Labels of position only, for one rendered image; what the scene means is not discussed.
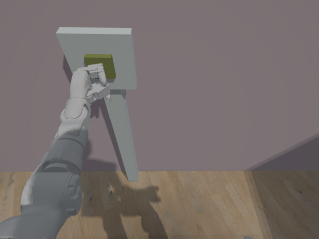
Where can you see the left robot hand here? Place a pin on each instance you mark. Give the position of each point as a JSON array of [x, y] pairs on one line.
[[81, 86]]

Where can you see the robot left upper arm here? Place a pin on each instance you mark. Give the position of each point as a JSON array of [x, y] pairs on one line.
[[49, 199]]

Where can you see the robot left forearm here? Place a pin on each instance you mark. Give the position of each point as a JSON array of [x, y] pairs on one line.
[[69, 144]]

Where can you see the panel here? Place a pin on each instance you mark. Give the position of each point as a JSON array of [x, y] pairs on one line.
[[78, 41]]

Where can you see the button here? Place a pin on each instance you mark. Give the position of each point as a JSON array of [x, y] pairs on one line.
[[106, 60]]

